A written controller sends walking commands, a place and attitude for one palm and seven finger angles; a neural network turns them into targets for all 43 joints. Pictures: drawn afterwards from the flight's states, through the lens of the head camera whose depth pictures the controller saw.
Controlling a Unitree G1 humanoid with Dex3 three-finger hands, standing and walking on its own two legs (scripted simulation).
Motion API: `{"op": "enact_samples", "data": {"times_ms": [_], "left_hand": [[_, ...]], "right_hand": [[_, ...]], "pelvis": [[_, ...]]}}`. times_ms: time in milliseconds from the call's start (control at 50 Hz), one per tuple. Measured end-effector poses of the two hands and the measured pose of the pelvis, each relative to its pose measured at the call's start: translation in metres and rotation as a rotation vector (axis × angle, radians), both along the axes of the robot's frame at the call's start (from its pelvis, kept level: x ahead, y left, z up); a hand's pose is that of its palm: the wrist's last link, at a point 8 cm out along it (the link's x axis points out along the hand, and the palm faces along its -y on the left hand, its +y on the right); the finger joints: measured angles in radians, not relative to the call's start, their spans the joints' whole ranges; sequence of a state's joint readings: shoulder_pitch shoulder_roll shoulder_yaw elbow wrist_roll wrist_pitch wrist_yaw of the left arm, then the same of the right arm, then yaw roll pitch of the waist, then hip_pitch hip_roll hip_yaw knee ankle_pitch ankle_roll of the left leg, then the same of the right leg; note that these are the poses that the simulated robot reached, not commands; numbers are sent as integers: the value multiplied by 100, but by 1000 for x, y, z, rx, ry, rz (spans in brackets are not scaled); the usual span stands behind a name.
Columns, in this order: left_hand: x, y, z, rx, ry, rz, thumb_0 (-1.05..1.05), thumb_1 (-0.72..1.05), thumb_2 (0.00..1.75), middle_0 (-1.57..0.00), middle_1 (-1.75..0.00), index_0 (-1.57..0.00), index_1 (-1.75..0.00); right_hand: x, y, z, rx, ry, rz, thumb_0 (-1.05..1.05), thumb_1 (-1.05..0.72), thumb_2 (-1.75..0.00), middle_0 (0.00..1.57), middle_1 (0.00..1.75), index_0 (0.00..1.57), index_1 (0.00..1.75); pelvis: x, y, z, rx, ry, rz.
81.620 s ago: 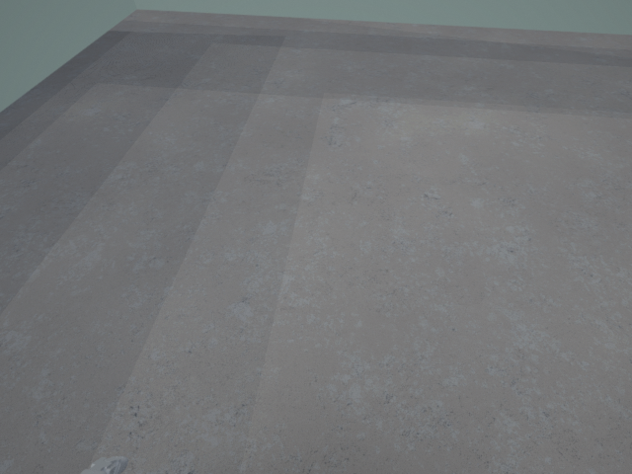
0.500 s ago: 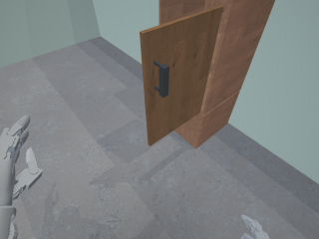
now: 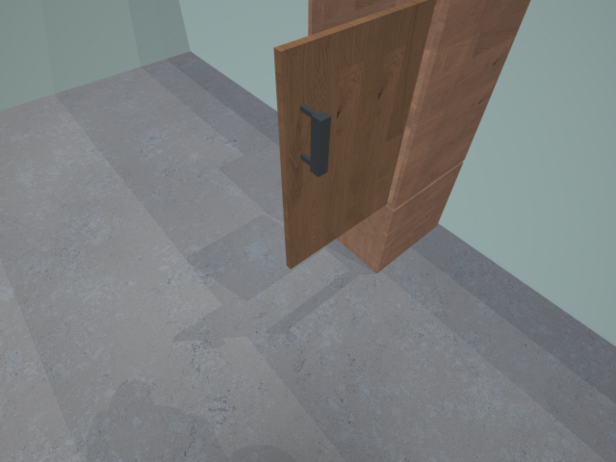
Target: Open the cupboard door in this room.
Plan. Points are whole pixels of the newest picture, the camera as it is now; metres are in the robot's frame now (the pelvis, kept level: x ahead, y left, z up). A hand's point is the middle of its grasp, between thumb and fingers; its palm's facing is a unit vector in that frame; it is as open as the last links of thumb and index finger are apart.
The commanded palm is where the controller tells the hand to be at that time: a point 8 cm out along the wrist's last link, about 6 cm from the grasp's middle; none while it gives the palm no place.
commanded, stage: let the arm hang, fingers relaxed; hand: left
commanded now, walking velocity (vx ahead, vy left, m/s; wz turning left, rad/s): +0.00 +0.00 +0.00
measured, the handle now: (312, 140) +0.65 +0.04 +0.05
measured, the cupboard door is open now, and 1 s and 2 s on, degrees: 89 89 89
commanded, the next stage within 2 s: look to check the result in 0.56 s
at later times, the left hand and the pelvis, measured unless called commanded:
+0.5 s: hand out of the picture +0.01 +0.16 -0.18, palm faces +0.03 -0.98 -0.18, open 7.3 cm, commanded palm none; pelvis +0.01 +0.00 +0.00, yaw -1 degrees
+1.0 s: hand out of the picture +0.04 +0.18 -0.17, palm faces +0.02 -0.97 -0.25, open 7.3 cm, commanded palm none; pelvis +0.02 -0.01 +0.00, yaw -1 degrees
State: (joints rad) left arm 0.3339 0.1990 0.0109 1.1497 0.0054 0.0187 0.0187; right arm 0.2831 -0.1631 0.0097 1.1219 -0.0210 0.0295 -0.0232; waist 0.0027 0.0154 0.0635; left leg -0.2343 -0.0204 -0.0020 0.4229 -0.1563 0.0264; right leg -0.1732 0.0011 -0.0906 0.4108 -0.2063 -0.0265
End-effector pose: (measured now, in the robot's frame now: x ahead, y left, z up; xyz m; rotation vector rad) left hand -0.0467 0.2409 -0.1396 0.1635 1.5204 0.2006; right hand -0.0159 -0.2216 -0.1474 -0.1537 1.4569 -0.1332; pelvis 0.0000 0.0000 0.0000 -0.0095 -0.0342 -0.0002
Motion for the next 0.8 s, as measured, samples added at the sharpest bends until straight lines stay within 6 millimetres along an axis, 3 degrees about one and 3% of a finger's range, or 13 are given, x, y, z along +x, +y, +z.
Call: {"op": "enact_samples", "data": {"times_ms": [100,220,400,800], "left_hand": [[-6,0,3,10,21,3,1,93,90,-20,-30,-20,-30],[13,-10,0,-6,-33,-5,1,92,90,-20,-30,-20,-30],[49,-30,-6,-46,-132,-27,1,92,90,-20,-30,-20,-30],[54,-20,-1,-11,-105,-25,1,91,90,-20,-30,-20,-30]], "right_hand": [[-18,14,-6,35,37,-29,0,-91,-90,20,30,20,30],[-23,22,-8,52,34,-45,0,-91,-90,20,30,20,30],[-8,19,-7,44,-20,-52,0,-91,-90,20,30,20,30],[18,-11,-3,-1,-38,-28,0,-91,-90,20,30,20,30]], "pelvis": [[0,3,0,5,-1,-7],[1,3,-1,11,-2,-9],[4,0,-1,14,-7,-12],[14,-9,1,13,-5,-10]]}}
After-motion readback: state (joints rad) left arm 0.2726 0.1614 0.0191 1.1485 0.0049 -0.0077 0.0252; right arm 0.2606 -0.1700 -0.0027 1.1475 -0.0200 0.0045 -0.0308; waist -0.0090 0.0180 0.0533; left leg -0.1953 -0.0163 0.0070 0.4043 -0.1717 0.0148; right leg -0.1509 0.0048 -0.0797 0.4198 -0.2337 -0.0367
